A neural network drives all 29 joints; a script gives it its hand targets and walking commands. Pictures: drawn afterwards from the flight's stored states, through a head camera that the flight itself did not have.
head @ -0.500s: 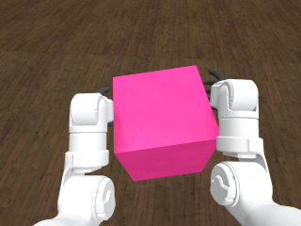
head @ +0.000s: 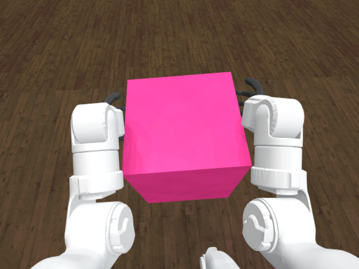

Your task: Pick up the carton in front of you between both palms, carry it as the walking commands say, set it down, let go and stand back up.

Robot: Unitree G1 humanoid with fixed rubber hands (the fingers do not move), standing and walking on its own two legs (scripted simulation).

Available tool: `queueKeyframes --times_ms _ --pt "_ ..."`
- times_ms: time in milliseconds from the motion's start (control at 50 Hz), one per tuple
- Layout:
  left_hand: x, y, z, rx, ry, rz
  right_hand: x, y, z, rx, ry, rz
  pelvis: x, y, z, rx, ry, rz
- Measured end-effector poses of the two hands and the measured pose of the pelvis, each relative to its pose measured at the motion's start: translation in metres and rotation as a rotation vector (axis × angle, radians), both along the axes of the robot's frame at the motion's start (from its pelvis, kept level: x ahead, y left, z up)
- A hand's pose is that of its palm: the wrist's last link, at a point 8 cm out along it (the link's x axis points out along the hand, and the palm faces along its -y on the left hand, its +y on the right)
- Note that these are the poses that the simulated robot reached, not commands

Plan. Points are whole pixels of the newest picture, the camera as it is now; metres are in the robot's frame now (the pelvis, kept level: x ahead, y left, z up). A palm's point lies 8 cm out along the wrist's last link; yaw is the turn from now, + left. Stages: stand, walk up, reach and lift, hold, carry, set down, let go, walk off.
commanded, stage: carry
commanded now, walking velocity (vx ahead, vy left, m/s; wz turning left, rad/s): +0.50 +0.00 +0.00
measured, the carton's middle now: (184, 146) +0.40 -0.03 +0.05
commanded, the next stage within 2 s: none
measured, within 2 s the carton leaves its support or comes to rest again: neither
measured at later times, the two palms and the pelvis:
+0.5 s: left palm (97, 25) +0.69 +0.16 +0.20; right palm (205, 13) +0.72 -0.13 +0.21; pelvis +0.31 +0.00 +0.01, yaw +1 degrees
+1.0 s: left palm out of the picture +0.97 +0.14 +0.21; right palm out of the picture +1.00 -0.14 +0.23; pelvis +0.60 -0.02 +0.05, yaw +1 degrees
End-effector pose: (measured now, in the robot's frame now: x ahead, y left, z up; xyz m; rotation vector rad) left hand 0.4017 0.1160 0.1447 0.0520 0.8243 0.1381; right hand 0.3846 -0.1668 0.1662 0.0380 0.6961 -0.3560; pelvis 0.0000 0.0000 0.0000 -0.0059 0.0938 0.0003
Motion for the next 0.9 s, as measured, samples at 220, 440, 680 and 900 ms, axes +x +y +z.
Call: queueKeyframes --times_ms 220,440,680,900 --pt "0.112 0.013 0.023 0.069 -0.015 0.127 0.163 0.013 0.018 0.005 -0.010 0.188 0.142 -0.031 0.004 -0.005 -0.011 0.015" --pt "0.238 0.038 0.056 0.064 -0.026 0.196 0.294 0.039 0.040 0.026 -0.025 0.224 0.268 -0.015 0.023 0.020 0.003 0.021" --pt "0.402 0.019 0.040 0.024 0.048 -0.012 0.399 0.019 0.034 -0.017 0.056 0.016 0.407 0.018 0.039 0.009 -0.015 0.003" --pt "0.534 0.014 0.076 0.034 -0.067 0.047 0.552 0.013 0.073 -0.008 -0.057 0.078 0.545 -0.004 0.041 -0.021 -0.006 0.007"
